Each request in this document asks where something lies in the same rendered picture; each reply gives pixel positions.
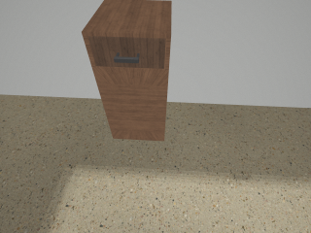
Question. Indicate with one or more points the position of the cabinet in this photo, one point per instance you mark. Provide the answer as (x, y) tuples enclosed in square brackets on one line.
[(134, 99)]

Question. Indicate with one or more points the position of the handle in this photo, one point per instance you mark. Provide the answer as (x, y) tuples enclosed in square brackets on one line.
[(126, 59)]

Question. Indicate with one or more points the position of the drawer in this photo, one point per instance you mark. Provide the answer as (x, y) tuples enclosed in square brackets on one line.
[(151, 51)]

